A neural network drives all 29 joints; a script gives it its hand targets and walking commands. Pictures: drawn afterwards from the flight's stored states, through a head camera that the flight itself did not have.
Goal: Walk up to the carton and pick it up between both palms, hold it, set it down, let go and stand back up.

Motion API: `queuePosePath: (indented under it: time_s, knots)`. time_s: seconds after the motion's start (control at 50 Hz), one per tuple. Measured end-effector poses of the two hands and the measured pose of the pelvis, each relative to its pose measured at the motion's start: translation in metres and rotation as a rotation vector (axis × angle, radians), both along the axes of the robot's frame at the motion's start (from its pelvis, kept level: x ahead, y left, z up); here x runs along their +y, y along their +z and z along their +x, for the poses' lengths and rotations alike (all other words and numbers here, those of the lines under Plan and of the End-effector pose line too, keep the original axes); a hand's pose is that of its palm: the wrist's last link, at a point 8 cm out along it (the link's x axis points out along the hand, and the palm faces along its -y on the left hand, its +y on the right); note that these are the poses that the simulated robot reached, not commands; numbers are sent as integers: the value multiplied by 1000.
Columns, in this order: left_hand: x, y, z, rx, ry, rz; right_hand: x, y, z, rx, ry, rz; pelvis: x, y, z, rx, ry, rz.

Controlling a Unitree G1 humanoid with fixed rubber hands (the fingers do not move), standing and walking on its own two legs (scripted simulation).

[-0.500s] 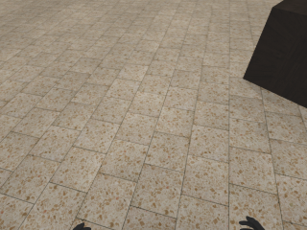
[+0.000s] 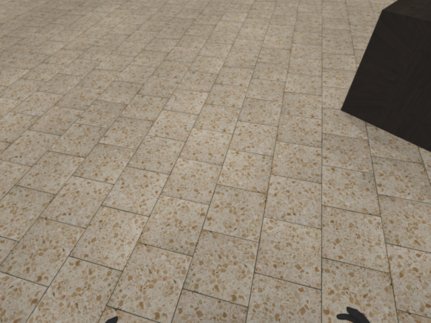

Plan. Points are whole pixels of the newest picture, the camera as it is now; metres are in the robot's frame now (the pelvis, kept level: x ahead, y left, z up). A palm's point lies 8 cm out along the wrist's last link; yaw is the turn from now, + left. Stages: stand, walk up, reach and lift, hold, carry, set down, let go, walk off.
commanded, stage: stand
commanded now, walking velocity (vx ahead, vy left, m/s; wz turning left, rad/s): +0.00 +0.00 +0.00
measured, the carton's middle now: out of the picture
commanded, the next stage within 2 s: none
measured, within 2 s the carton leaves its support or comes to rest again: neither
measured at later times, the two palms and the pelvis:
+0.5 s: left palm out of the picture +0.08 +0.25 -0.10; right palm out of the picture +0.08 -0.25 -0.10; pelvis +0.00 +0.00 +0.00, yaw +0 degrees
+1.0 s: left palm out of the picture +0.08 +0.26 -0.11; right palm out of the picture +0.08 -0.26 -0.10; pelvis +0.00 +0.00 +0.00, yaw +0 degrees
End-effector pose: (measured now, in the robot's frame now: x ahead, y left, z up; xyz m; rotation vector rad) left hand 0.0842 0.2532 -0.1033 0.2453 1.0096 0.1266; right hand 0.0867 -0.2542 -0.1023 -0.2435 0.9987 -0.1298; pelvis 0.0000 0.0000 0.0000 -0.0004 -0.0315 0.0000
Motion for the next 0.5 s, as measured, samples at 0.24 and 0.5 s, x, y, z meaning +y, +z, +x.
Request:
queuePosePath:
  time_s: [0.24,0.5]
  knots:
    - [0,-1,-1,9,1,2,-1,-1,-2,10,-5,-1,0,0,1,1,-1,0]
    - [1,-1,-3,17,4,3,-1,-2,-4,19,-9,-1,0,1,2,0,-1,0]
